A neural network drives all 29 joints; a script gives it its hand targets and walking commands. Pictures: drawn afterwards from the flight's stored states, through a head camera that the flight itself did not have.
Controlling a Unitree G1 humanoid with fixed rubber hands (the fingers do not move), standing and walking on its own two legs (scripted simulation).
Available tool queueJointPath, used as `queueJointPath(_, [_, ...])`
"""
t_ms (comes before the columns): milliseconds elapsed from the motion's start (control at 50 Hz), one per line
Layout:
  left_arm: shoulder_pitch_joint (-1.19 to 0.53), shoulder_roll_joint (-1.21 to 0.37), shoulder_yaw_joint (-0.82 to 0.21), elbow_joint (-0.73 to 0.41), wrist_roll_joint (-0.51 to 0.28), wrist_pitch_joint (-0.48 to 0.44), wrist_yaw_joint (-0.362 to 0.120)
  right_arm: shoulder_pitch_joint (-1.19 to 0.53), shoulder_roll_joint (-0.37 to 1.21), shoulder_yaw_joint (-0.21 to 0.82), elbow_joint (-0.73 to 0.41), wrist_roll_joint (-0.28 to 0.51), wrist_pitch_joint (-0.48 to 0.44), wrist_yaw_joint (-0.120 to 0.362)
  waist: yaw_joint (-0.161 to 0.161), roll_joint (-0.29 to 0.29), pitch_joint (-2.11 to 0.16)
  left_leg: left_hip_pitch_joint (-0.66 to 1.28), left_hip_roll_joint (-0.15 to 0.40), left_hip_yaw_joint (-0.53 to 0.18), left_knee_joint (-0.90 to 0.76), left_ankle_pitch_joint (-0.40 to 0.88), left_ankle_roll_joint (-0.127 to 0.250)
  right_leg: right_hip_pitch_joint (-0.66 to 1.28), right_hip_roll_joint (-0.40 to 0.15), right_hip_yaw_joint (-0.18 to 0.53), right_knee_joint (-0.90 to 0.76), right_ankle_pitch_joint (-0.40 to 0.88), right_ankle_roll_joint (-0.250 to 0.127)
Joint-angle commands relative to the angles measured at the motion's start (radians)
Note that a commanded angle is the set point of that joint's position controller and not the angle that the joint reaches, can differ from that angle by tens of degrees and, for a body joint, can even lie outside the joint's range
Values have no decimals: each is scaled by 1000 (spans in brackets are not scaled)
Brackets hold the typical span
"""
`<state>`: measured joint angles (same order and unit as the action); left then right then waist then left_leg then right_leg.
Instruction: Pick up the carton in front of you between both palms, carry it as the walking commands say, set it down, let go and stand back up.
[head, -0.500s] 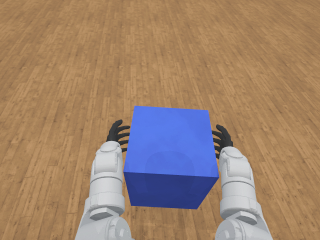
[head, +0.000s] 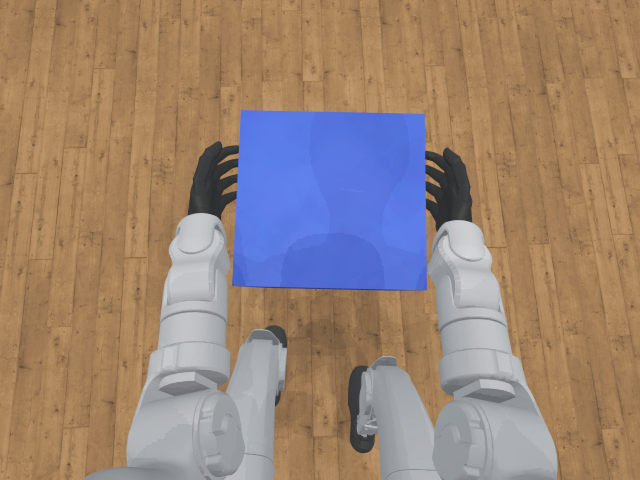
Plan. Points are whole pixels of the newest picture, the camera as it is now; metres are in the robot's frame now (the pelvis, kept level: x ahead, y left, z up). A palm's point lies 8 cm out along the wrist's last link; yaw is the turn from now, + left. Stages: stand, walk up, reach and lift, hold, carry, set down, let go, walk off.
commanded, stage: set down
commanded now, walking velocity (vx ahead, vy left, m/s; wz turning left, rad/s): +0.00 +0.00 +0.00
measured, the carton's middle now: (328, 218) +0.42 +0.04 -0.15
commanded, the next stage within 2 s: none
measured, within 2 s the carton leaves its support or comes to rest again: neither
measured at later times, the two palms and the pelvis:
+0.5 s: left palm (221, 207) +0.44 +0.21 -0.23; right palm (404, 207) +0.47 -0.09 -0.22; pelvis -0.03 +0.01 -0.13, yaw -2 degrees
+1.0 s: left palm (231, 215) +0.46 +0.23 -0.38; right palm (378, 208) +0.51 -0.07 -0.37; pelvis -0.05 +0.01 -0.24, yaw -3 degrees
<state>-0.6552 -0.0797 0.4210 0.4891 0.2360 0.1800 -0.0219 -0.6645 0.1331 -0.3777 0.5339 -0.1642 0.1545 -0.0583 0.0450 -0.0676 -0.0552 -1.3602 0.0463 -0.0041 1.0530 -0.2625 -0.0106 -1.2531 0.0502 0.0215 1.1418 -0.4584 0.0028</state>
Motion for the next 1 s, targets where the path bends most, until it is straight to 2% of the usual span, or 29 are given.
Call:
queueJointPath(0, [-492, -802, -520, 65, -48, 31, -226, -539, 875, 543, 40, 47, 26, 205, 53, 17, -851, 624, -171, 11, 81, 278, 15, 65, 122, 21, -105, 239, 45])
queueJointPath(80, [-574, -816, -468, 113, -28, 81, -254, -619, 873, 472, 89, 21, 68, 227, 47, 26, -812, 504, -170, 27, 135, 171, 14, -61, 127, 8, -51, 130, 38])
queueJointPath(180, [-658, -826, -434, 149, -25, 116, -262, -700, 851, 423, 127, 10, 93, 243, 43, 43, -848, 414, -168, 33, 212, 147, 7, -194, 138, -11, 39, 87, 28])
queueJointPath(420, [-822, -813, -478, 134, -93, 130, -218, -905, 800, 478, 124, 98, 99, 243, 73, 49, -1087, 332, -163, 29, 421, 231, -13, -439, 156, -56, 281, 101, 31])
queueJointPath(620, [-965, -766, -460, 139, -121, 153, -198, -1045, 740, 446, 177, 113, 116, 238, 77, 58, -1090, 240, -159, 33, 550, 169, -21, -611, 160, -86, 425, 22, 25])
queueJointPath(780, [-1067, -694, -410, 174, -124, 146, -200, -1139, 686, 411, 235, 120, 114, 226, 90, 50, -1028, 119, -152, 50, 659, 134, -20, -694, 156, -94, 530, -17, 21])
queueJointPath(980, [-1197, -584, -414, 190, -187, 116, -212, -1277, 611, 467, 252, 194, 91, 194, 125, 23, -1027, 48, -127, 71, 803, 175, -17, -672, 144, -99, 664, 9, 23])
